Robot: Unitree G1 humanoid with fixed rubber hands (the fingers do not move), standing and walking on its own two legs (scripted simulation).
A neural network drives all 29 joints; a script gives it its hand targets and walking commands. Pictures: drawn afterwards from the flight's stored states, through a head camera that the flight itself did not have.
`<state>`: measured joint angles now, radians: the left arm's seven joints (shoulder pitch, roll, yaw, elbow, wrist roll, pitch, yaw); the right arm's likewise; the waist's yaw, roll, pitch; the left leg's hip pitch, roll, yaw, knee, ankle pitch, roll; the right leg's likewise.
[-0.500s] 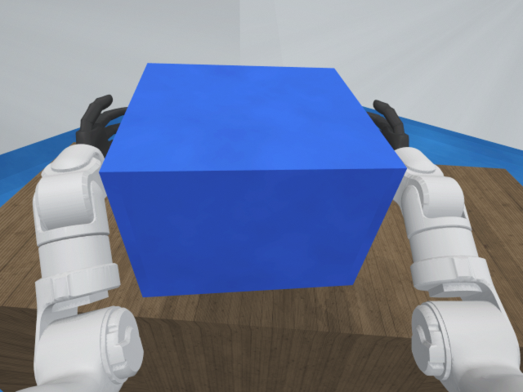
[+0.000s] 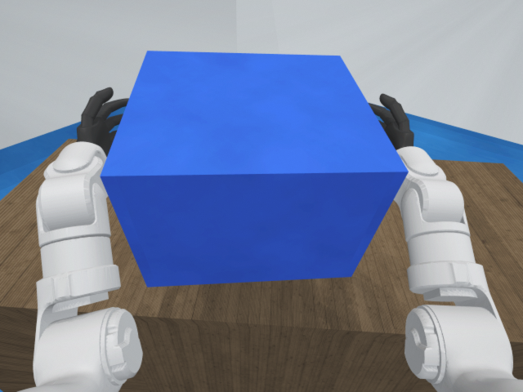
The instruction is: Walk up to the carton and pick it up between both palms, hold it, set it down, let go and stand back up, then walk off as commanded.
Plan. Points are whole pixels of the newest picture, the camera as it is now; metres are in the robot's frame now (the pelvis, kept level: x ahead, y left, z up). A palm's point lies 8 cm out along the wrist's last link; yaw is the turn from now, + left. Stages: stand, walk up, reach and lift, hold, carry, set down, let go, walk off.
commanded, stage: set down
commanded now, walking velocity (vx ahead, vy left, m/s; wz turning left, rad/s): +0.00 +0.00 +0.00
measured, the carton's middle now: (249, 164) +0.41 -0.01 +0.20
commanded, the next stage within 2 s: none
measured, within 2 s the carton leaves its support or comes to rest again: neither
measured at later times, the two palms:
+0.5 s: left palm (120, 168) +0.41 +0.18 +0.20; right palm (377, 172) +0.40 -0.22 +0.19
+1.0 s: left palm (129, 169) +0.44 +0.18 +0.18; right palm (376, 185) +0.39 -0.23 +0.16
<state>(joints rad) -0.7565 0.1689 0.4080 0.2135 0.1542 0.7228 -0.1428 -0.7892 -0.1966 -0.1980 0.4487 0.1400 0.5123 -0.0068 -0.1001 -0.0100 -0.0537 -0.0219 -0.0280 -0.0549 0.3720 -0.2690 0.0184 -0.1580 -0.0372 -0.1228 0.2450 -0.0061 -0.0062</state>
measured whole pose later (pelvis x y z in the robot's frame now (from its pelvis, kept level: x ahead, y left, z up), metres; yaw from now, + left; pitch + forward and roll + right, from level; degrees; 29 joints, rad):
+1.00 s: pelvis +0.03 +0.02 +0.00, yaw -2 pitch -2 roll -2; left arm -0.73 0.10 0.33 0.46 0.17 0.41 -0.07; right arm -0.67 -0.20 -0.28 0.68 -0.03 0.10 0.10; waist -0.06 0.00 0.00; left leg -0.01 -0.03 -0.02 0.33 -0.28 0.04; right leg -0.16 -0.04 -0.09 0.22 -0.02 0.02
